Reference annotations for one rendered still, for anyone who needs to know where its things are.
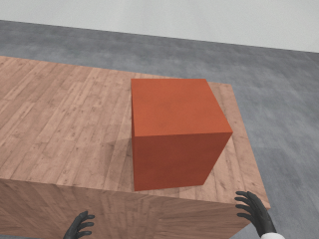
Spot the pedestal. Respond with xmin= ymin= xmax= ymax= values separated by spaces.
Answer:
xmin=0 ymin=56 xmax=271 ymax=239

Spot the carton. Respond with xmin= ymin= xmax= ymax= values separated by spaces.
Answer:
xmin=131 ymin=78 xmax=233 ymax=191

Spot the left robot hand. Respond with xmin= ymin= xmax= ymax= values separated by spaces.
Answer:
xmin=63 ymin=210 xmax=95 ymax=239

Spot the right robot hand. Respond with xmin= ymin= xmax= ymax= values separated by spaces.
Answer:
xmin=234 ymin=191 xmax=277 ymax=238

